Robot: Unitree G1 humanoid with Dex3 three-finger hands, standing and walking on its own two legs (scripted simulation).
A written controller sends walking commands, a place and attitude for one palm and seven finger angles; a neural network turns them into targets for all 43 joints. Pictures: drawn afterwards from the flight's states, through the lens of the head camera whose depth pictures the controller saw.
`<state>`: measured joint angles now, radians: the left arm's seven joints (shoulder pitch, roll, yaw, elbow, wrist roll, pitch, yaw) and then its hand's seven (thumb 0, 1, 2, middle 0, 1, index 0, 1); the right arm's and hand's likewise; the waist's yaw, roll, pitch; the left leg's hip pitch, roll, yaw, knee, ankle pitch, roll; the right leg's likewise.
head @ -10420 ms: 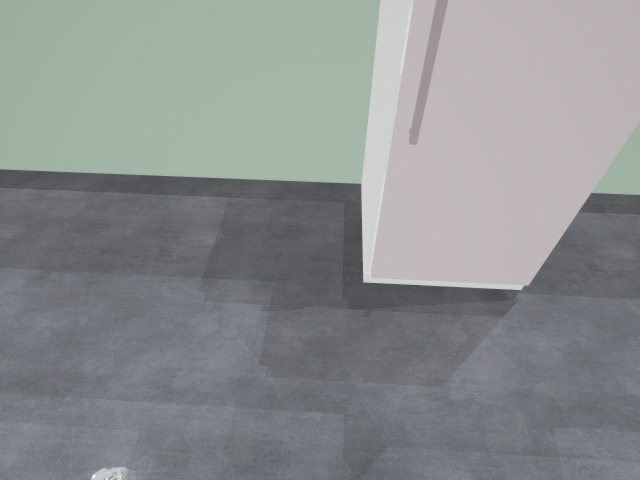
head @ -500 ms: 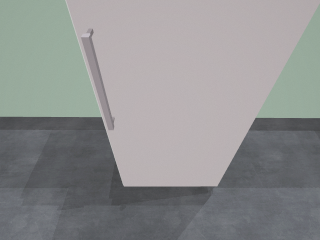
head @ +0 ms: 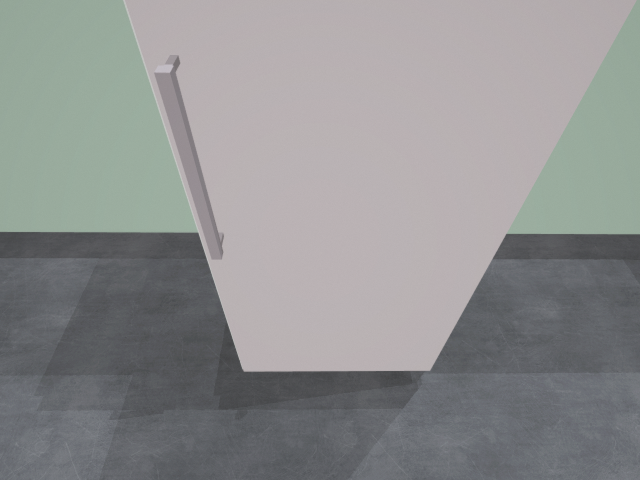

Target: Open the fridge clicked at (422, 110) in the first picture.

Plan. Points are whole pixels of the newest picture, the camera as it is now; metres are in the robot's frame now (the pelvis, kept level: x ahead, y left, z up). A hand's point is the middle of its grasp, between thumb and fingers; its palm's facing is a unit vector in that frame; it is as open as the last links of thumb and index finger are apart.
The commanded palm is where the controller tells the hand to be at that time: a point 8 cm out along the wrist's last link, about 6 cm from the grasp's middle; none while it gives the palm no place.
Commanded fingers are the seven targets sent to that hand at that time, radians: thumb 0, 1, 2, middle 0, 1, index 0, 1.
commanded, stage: look again from close up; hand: left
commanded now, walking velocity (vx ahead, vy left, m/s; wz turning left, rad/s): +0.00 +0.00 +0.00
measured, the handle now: (199, 175) +0.50 +0.22 +0.10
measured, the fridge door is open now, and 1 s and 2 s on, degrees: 0 0 0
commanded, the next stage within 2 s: raise the hand to about handle height in 0.14 s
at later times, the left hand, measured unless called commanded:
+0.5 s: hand (168, 404) +0.20 +0.19 +0.01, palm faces +0.13 -0.99 -0.03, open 7.9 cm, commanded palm +0.12 +0.26 -0.04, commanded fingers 0.00 0.57 0.76 -0.22 -0.51 -0.22 -0.51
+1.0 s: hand (130, 406) +0.19 +0.23 +0.02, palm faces +0.08 -1.00 -0.05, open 10.7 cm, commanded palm +0.15 +0.29 +0.03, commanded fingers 0.00 -0.01 0.51 -0.27 -0.88 -0.27 -0.88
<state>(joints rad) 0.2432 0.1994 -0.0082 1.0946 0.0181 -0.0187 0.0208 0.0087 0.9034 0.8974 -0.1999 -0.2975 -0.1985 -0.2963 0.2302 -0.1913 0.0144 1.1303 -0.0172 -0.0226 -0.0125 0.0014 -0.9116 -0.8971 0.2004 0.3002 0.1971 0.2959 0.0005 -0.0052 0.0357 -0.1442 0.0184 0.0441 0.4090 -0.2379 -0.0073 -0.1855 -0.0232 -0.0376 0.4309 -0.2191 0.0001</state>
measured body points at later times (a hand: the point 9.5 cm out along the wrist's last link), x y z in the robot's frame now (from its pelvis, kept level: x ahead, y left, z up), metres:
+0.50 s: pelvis -0.02 +0.00 -0.04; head +0.00 +0.00 +0.41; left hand +0.19 +0.25 +0.01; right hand +0.15 -0.25 -0.11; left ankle -0.01 +0.12 -0.74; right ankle +0.01 -0.12 -0.74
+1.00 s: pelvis -0.01 +0.00 -0.05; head +0.01 +0.01 +0.40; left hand +0.18 +0.28 +0.02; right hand +0.16 -0.20 -0.13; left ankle -0.01 +0.12 -0.74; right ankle +0.01 -0.12 -0.74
